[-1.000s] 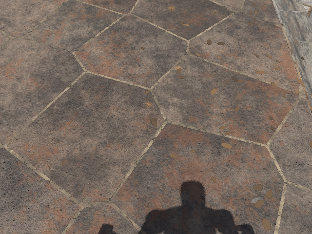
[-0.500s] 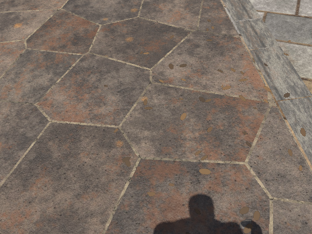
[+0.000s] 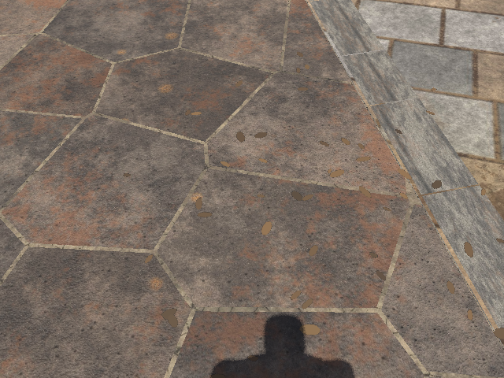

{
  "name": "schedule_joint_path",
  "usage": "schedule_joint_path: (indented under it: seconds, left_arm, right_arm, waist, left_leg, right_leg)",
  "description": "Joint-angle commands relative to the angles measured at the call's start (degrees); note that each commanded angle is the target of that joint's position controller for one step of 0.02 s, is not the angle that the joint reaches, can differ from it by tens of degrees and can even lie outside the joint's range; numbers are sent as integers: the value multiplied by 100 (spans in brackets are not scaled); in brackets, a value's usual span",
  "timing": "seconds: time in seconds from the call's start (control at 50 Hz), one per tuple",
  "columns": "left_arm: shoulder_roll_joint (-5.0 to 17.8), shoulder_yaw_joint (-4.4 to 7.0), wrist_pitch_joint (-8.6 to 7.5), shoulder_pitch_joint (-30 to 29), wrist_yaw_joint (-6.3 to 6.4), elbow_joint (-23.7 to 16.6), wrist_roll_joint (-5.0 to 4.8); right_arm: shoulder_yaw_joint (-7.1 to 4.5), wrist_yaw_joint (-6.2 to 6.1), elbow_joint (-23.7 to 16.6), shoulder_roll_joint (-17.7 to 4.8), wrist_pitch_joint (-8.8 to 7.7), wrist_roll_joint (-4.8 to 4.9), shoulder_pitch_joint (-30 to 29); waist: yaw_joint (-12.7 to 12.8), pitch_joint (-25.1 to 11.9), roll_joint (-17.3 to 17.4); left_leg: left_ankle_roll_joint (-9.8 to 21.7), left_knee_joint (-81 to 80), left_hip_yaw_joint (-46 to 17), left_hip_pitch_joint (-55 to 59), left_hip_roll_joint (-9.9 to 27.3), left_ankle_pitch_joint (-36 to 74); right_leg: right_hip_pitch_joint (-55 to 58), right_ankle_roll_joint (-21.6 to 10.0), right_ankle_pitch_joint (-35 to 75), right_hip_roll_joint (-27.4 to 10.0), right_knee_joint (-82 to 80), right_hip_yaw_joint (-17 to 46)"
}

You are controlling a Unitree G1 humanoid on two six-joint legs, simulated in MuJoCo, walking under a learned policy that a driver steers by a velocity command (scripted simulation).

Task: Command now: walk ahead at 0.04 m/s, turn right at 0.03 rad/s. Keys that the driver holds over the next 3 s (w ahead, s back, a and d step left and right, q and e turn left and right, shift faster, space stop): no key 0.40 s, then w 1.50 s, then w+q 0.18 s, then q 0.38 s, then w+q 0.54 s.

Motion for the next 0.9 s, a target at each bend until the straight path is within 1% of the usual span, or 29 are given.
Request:
schedule_joint_path:
  seconds: [0.02, 0.04, 0.1, 0.14, 0.22, 0.34, 0.4, 0.42, 0.44, 0.46, 0.48, 0.5, 0.54, 0.56, 0.58, 0.6, 0.62, 0.64, 0.66, 0.68, 0.7, 0.72, 0.74, 0.76, 0.78, 0.82, 0.86, 0.88, 0.9]
  left_arm:
    - [756, 182, -123, -132, -15, -329, 31]
    - [578, 130, -190, -132, -31, -285, 67]
    - [592, 129, -347, 45, -51, -187, -25]
    - [622, 137, -361, 154, -43, -117, -55]
    - [606, 133, -319, 92, -44, -40, -66]
    - [593, 139, -292, -8, -66, 165, -82]
    - [588, 141, -281, -39, -64, 294, -83]
    - [552, 140, -269, 68, -62, 398, -91]
    - [581, 160, -248, 98, -58, 465, -121]
    - [626, 182, -235, 80, -57, 490, -149]
    - [619, 185, -241, 77, -58, 497, -161]
    - [619, 186, -277, 107, -54, 498, -178]
    - [736, 218, -423, 333, -65, 563, -247]
    - [857, 257, -500, 456, -81, 613, -273]
    - [966, 296, -558, 497, -96, 648, -286]
    - [978, 309, -597, 428, -108, 635, -286]
    - [928, 299, -621, 230, -125, 564, -279]
    - [826, 273, -646, -189, -143, 384, -276]
    - [634, 218, -724, -618, -168, 144, -242]
    - [516, 197, -848, -755, -180, 25, -183]
    - [512, 201, -884, -676, -186, 62, -312]
    - [477, 189, -878, -672, -222, 80, -440]
    - [432, 171, -866, -747, -260, 56, -447]
    - [412, 184, -863, -838, -283, 13, -386]
    - [416, 209, -846, -868, -305, -14, -309]
    - [212, 147, -800, -977, -381, -95, -256]
    - [-32, 32, -778, -1450, -408, -284, -236]
    - [-65, 6, -771, -1634, -413, -353, -247]
    - [10, 18, -756, -1754, -416, -411, -262]
  right_arm:
    - [-95, -63, -279, -643, -2, -24, -137]
    - [-111, -84, -252, -690, 3, 5, -122]
    - [-108, -124, -85, -693, -13, 16, 24]
    - [-105, -115, -14, -682, -37, 54, -19]
    - [-117, -123, 160, -725, 20, 97, -59]
    - [-138, -193, 414, -803, 136, 110, -70]
    - [-148, -224, 520, -831, 168, 110, -93]
    - [-140, -230, 602, -788, 180, 113, -2]
    - [-153, -233, 653, -796, 196, 141, 28]
    - [-171, -227, 681, -809, 201, 170, 46]
    - [-173, -218, 668, -799, 183, 177, -9]
    - [-170, -211, 622, -784, 130, 188, -88]
    - [-146, -169, 542, -700, -73, 221, -165]
    - [-132, -126, 500, -637, -196, 226, -196]
    - [-128, -77, 469, -607, -310, 233, -185]
    - [-137, -29, 482, -635, -400, 235, -91]
    - [-160, 13, 590, -681, -456, 239, 196]
    - [-229, 49, 829, -844, -493, 263, 741]
    - [-385, 56, 1116, -1250, -501, 299, 1507]
    - [-513, 59, 1323, -1662, -458, 266, 2406]
    - [-365, 68, 1249, -1252, -481, 162, 2244]
    - [-290, 61, 1149, -991, -512, 150, 1973]
    - [-231, 50, 1070, -829, -515, 155, 1829]
    - [-176, 39, 1034, -738, -490, 169, 1706]
    - [-129, 9, 1002, -637, -444, 160, 1630]
    - [-100, -93, 876, -663, -344, 122, 1509]
    - [-117, -206, 772, -842, -314, 103, 1427]
    - [-147, -239, 766, -969, -326, 113, 1533]
    - [-181, -253, 800, -1077, -345, 143, 1701]
  waist:
    - [-111, -5, -737]
    - [-106, 20, -678]
    - [-38, -283, -342]
    - [28, -498, -188]
    - [38, -609, -40]
    - [-1, -612, 55]
    - [-12, -584, 54]
    - [-6, -696, 41]
    - [-6, -623, 7]
    - [-13, -457, -75]
    - [6, -152, -127]
    - [39, 167, -167]
    - [111, 531, -440]
    - [122, 571, -699]
    - [76, 554, -919]
    - [-13, 497, -933]
    - [-175, 365, -806]
    - [-414, 189, -427]
    - [-671, -96, 500]
    - [-979, -404, 1650]
    - [-780, -302, 1246]
    - [-595, 7, 768]
    - [-486, 126, 493]
    - [-383, 277, 313]
    - [-303, 257, 368]
    - [-258, 270, 519]
    - [-311, 376, 523]
    - [-354, 374, 581]
    - [-374, 373, 667]
  left_leg:
    - [-140, -437, -313, 201, 328, -999]
    - [-92, -356, -317, 268, 342, -737]
    - [23, -250, -385, 227, 423, 112]
    - [16, -168, -384, 313, 445, 620]
    - [-11, -62, -384, 521, 463, 1159]
    - [-22, -42, -407, 769, 493, 1478]
    - [-24, -65, -411, 822, 499, 1476]
    - [-17, -63, -326, 862, 426, 955]
    - [16, 21, -214, 755, 306, 119]
    - [75, 128, -137, 529, 206, -946]
    - [132, 153, -178, 178, 192, -1793]
    - [184, 197, -244, -171, 208, -2259]
    - [248, 565, -267, -773, 222, -2288]
    - [261, 884, -182, -1002, 176, -1956]
    - [304, 1099, -132, -1111, 155, -1580]
    - [379, 1032, -164, -1016, 192, -1348]
    - [457, 730, -223, -537, 210, -1110]
    - [529, 373, -421, 209, 284, -569]
    - [773, -217, -1441, 1517, 733, 67]
    - [1341, -888, -3251, 3048, 1742, 971]
    - [1630, -1057, -3825, 3157, 2291, 1458]
    - [1614, -961, -3463, 3077, 2300, 1505]
    - [1493, -1013, -2964, 3004, 2181, 1448]
    - [1290, -1169, -2516, 2807, 2052, 1517]
    - [1093, -1338, -2117, 2541, 1840, 1592]
    - [967, -1703, -1523, 1901, 1521, 1655]
    - [869, -1978, -967, 1112, 1198, 1535]
    - [850, -2124, -865, 912, 1170, 1444]
    - [859, -2247, -886, 920, 1266, 1387]
  right_leg:
    - [-380, -437, -1472, -246, -1176, 433]
    - [-394, -311, -1248, -203, -1162, 373]
    - [268, -177, 499, -120, -727, 220]
    - [557, -209, 1193, -97, -544, 160]
    - [719, -260, 1815, -67, -469, 104]
    - [777, -272, 2097, -32, -523, 32]
    - [786, -265, 2048, -13, -572, -5]
    - [850, -276, 1491, 54, -614, -80]
    - [782, -336, 661, 141, -597, -140]
    - [611, -455, -356, 157, -609, -93]
    - [375, -584, -1352, 91, -713, 66]
    - [185, -703, -2076, -24, -844, 286]
    - [245, -990, -2598, -431, -1122, 947]
    - [427, -1177, -2504, -745, -1306, 1431]
    - [596, -1349, -2085, -1058, -1425, 1873]
    - [657, -1403, -1433, -1187, -1329, 1976]
    - [504, -1308, -720, -1078, -1045, 1725]
    - [149, -1049, 11, -661, -466, 1058]
    - [-808, -588, 1005, 126, 1023, -20]
    - [-2444, -136, -340, 672, 2896, -489]
    - [-3210, -192, -1986, 549, 3784, 59]
    - [-3629, -331, -1859, 251, 4267, 281]
    - [-3914, -421, -1455, 18, 4298, 179]
    - [-3966, -442, -1016, -203, 3968, 69]
    - [-3667, -410, -652, -330, 3599, -78]
    - [-3004, -219, -25, -303, 2709, -384]
    - [-2107, -98, 651, -103, 1467, -654]
    - [-1698, -89, 932, 13, 958, -734]
    - [-1461, -105, 1102, 90, 666, -759]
